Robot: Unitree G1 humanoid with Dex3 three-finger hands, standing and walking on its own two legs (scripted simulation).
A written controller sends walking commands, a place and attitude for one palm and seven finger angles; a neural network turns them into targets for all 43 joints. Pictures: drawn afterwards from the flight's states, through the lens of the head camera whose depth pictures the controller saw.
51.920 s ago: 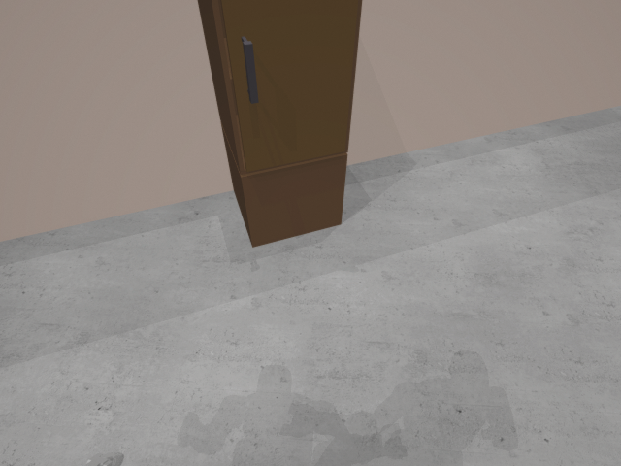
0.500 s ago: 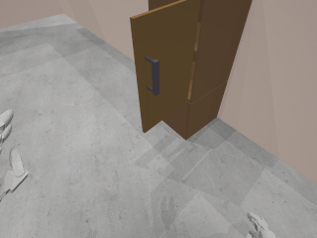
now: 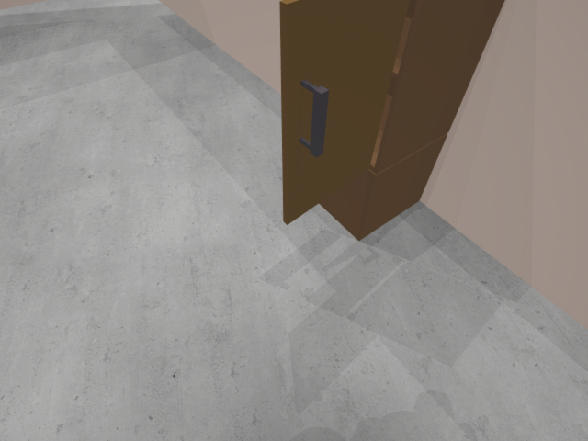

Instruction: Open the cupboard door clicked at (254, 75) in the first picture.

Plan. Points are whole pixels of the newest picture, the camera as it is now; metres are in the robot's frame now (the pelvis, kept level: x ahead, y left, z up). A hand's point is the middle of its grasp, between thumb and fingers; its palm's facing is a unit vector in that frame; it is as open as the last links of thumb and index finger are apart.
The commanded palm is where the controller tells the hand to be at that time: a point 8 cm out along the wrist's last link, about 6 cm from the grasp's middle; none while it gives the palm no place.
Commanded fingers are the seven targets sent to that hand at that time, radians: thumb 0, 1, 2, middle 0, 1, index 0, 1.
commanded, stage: let the arm hang, fingers relaxed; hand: left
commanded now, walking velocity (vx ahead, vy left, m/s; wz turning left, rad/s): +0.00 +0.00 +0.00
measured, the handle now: (311, 119) +0.73 +0.02 +0.01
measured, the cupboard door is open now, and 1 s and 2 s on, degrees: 95 95 95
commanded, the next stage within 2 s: look to check the result in 0.60 s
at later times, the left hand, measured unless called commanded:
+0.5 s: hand out of the picture +0.09 +0.22 -0.16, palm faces -0.02 -0.96 -0.29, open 7.4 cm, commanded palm none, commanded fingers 0.00 0.90 0.90 -0.20 -0.30 -0.20 -0.30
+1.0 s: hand out of the picture +0.11 +0.22 -0.15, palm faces -0.04 -0.94 -0.34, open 7.4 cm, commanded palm none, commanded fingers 0.00 0.90 0.90 -0.20 -0.30 -0.20 -0.30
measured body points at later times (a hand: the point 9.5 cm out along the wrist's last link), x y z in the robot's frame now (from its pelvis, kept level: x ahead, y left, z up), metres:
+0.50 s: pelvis +0.01 +0.00 +0.00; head +0.02 -0.01 +0.45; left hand +0.09 +0.27 -0.14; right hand +0.05 -0.26 -0.15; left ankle +0.05 +0.11 -0.74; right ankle +0.04 -0.10 -0.74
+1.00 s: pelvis +0.05 -0.02 +0.01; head +0.07 -0.03 +0.46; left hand +0.11 +0.27 -0.12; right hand +0.10 -0.29 -0.15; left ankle +0.05 +0.11 -0.74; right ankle +0.04 -0.10 -0.74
